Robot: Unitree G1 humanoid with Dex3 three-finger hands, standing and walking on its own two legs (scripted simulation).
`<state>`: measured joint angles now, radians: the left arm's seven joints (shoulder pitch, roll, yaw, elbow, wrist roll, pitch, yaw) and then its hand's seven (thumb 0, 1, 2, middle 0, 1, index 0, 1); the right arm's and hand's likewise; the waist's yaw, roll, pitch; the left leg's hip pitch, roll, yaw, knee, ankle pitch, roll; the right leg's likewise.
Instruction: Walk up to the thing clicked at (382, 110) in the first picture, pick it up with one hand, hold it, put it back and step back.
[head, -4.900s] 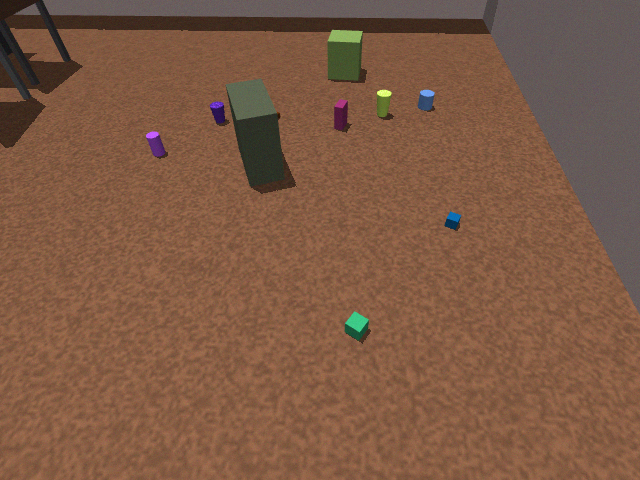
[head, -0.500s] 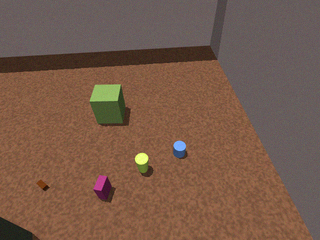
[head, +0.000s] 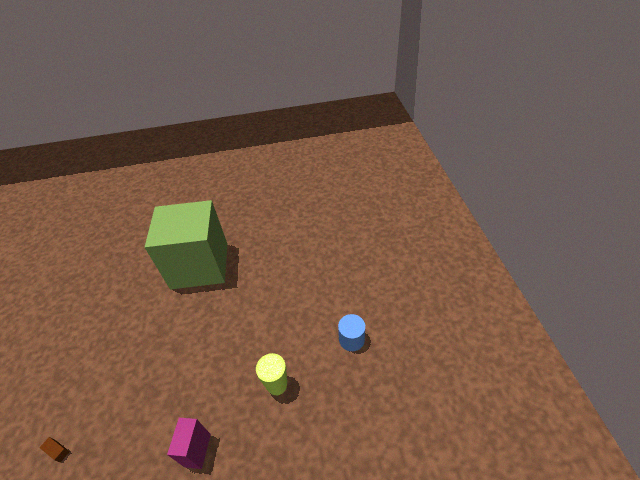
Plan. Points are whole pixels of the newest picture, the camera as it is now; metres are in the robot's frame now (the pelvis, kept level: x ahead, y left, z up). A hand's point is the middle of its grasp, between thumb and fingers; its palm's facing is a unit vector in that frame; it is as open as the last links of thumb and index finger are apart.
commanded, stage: walk up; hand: left
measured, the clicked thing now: (274, 376) +0.55 +0.20 -0.68
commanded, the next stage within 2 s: stand in 1.60 s
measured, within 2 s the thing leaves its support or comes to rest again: neither
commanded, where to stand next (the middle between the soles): +0.15 +0.03 m, yaw +1 degrees
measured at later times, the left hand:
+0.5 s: hand out of the picture +0.11 +0.29 -0.15, palm faces +0.01 -0.95 -0.32, open 7.4 cm
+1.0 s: hand out of the picture +0.15 +0.27 -0.13, palm faces +0.02 -0.94 -0.33, open 7.4 cm
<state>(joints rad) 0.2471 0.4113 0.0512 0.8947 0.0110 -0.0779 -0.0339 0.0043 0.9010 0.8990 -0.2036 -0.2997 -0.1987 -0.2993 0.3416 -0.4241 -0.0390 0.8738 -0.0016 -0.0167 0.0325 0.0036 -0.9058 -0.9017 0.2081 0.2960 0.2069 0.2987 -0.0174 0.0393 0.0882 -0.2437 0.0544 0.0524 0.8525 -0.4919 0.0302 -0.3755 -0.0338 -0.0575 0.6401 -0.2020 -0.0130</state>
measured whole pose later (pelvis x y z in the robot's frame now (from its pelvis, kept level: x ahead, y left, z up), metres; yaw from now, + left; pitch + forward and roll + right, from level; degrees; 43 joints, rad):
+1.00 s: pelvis +0.07 +0.02 +0.03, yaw +1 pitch -3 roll +0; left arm 0.06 0.35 0.00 1.17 0.00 -0.01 -0.01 0.00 0.90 0.90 -0.20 -0.30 -0.20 -0.30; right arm 0.02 -0.35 0.00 1.17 0.00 0.00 0.02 0.00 -0.91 -0.90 0.21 0.30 0.21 0.30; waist 0.02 0.01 0.05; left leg -0.16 0.04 0.02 0.34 -0.14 -0.02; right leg -0.13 -0.04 -0.03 0.33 -0.16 0.03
